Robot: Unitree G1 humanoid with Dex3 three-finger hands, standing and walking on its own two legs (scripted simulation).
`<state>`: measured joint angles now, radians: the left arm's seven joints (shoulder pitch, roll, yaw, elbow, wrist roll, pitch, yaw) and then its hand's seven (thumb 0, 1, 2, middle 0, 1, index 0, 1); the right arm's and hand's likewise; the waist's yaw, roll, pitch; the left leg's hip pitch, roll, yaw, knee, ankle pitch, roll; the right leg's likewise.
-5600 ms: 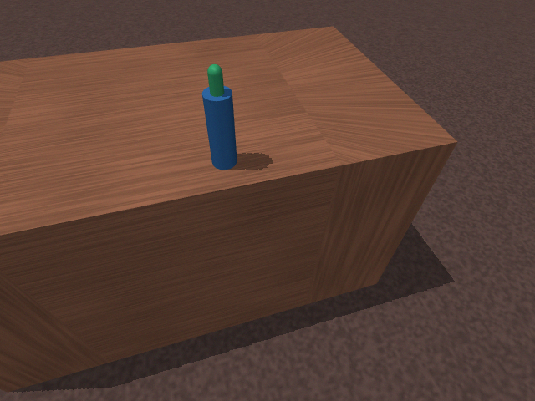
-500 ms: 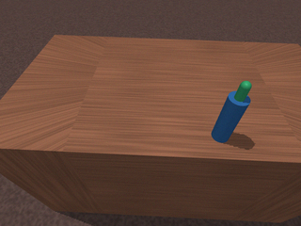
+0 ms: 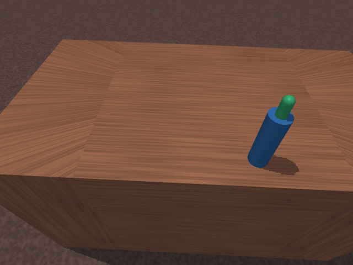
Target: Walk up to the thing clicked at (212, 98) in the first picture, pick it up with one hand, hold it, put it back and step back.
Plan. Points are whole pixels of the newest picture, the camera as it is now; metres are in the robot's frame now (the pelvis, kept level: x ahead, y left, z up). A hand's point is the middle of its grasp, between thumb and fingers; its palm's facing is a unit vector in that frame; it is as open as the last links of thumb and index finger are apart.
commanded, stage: stand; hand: right
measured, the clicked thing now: (271, 132) +0.41 -0.21 +0.08
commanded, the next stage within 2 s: rise first in 0.18 s
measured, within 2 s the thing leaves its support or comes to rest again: neither
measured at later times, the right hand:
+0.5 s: hand out of the picture +0.16 -0.24 -0.14, palm faces +0.18 +0.94 -0.31, open 10.5 cm
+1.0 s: hand (305, 245) +0.18 -0.25 +0.00, palm faces +0.32 +0.88 -0.36, open 17.4 cm
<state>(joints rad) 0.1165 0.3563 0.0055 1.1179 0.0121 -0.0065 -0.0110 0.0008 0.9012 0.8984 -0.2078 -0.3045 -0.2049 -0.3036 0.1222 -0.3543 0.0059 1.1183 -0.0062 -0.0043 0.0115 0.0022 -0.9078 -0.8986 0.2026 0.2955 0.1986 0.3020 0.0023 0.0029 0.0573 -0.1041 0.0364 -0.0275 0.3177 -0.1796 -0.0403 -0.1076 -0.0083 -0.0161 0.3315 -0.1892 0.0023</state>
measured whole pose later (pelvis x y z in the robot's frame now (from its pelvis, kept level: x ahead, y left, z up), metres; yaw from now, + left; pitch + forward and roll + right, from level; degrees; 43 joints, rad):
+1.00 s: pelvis +0.01 +0.02 -0.01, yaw -2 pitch -2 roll +0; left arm 0.24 0.22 0.10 0.62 -0.03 -0.07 0.06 -0.01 -0.48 0.03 -0.07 -0.06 -0.07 -0.05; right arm 0.38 -0.30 -0.20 0.16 0.05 -0.09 -0.05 -0.01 0.52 -0.05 0.04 0.05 0.05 0.06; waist -0.03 -0.04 0.00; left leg -0.14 0.03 0.01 0.42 -0.25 -0.02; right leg -0.15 -0.02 0.03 0.41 -0.24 0.02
